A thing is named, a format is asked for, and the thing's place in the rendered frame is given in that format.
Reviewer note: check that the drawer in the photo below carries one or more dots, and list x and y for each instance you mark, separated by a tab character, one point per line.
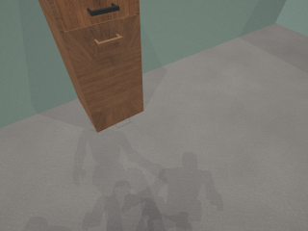
74	14

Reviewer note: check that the handle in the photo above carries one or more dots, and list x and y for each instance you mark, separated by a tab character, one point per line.
109	41
111	9

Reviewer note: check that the cabinet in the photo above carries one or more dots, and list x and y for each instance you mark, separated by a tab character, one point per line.
107	79

